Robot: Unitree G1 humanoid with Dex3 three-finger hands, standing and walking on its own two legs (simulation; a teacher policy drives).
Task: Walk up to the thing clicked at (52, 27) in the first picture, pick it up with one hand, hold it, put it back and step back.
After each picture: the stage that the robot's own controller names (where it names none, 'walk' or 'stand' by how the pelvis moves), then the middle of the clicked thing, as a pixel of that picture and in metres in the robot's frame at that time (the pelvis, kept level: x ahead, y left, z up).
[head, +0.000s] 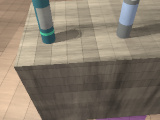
stand; (44, 19) +0.68 +0.18 +0.06
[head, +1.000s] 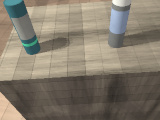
walk; (24, 28) +0.58 +0.27 +0.08
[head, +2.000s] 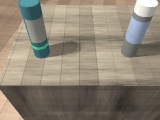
stand; (36, 31) +0.55 +0.20 +0.08
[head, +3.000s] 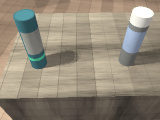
stand; (32, 42) +0.51 +0.20 +0.06
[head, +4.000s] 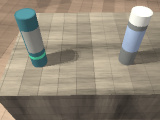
stand; (33, 41) +0.52 +0.21 +0.06
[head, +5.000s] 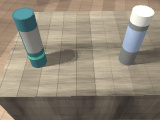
stand; (32, 41) +0.51 +0.21 +0.06
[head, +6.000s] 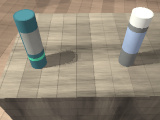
stand; (32, 42) +0.51 +0.21 +0.06
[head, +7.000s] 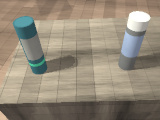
rise first; (32, 48) +0.50 +0.23 +0.06
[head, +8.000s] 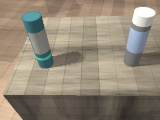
go down; (40, 43) +0.53 +0.21 +0.07
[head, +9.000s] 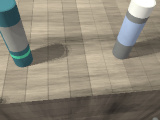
go down; (15, 37) +0.48 +0.21 +0.08
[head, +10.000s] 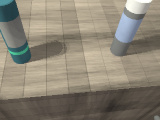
approach; (13, 33) +0.50 +0.21 +0.10
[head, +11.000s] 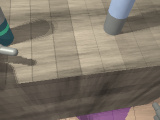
close in; out of the picture +0.52 +0.23 +0.13
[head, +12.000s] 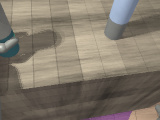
lift; out of the picture +0.48 +0.21 +0.13
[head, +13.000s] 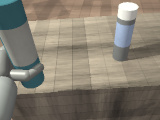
lift; (21, 48) +0.33 +0.16 +0.24
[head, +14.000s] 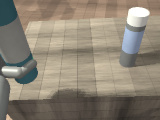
hold; (12, 44) +0.32 +0.19 +0.25
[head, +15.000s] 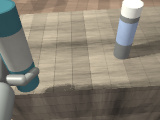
hold; (16, 53) +0.33 +0.18 +0.20
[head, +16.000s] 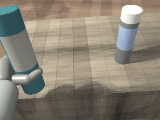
hold; (21, 55) +0.35 +0.18 +0.19
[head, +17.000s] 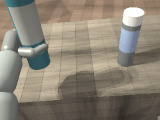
crouch; (29, 29) +0.40 +0.15 +0.24
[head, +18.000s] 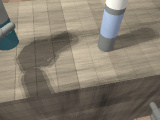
lower; out of the picture +0.51 +0.21 +0.19
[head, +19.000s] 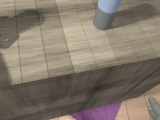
lower; out of the picture +0.53 +0.23 +0.15
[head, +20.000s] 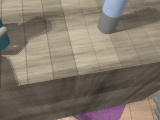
lower; out of the picture +0.51 +0.22 +0.13
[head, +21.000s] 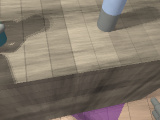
lower; out of the picture +0.52 +0.22 +0.14
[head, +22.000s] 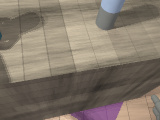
lower; out of the picture +0.53 +0.23 +0.14
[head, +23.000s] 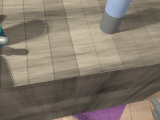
open; out of the picture +0.51 +0.23 +0.13
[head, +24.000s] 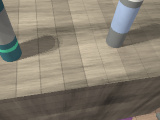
sink last; out of the picture +0.49 +0.22 +0.11
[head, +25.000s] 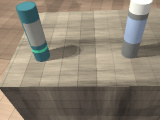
sink last; (35, 34) +0.54 +0.23 +0.11
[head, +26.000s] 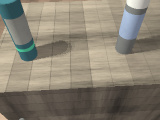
stand; (19, 31) +0.51 +0.23 +0.12
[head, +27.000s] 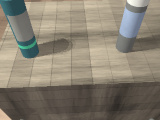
stand; (22, 28) +0.52 +0.22 +0.12
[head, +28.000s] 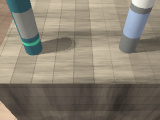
stand; (26, 25) +0.53 +0.23 +0.12
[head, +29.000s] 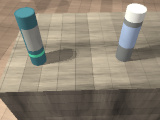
stand; (32, 39) +0.54 +0.22 +0.06
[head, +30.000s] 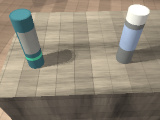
stand; (29, 42) +0.51 +0.22 +0.06
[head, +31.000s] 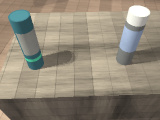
stand; (29, 43) +0.50 +0.22 +0.06
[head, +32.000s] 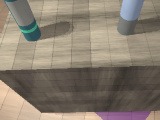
walk; (22, 13) +0.57 +0.24 +0.08
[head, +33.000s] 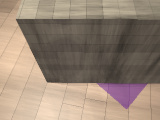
walk; out of the picture +0.82 +0.15 +0.09
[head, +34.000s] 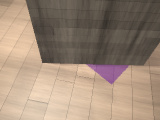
stand; out of the picture +1.11 +0.19 +0.08
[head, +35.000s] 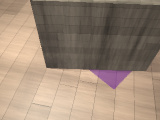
stand; out of the picture +1.13 +0.20 +0.07
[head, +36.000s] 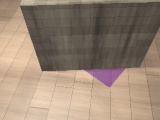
stand; out of the picture +1.14 +0.25 +0.06
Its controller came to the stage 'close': yes
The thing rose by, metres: 0.22
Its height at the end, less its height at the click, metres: +0.00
